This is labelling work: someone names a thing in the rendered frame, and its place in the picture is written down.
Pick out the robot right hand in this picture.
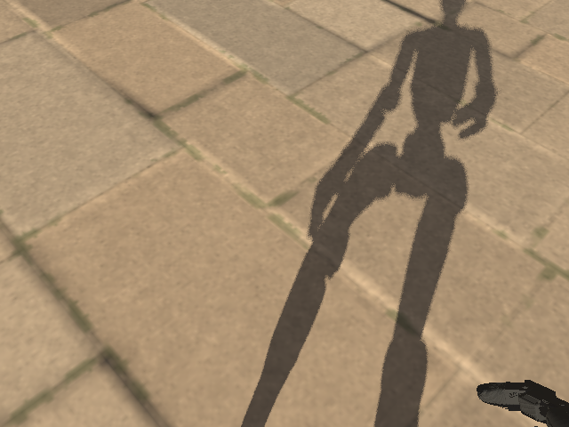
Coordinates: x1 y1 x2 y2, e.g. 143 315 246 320
477 380 569 427

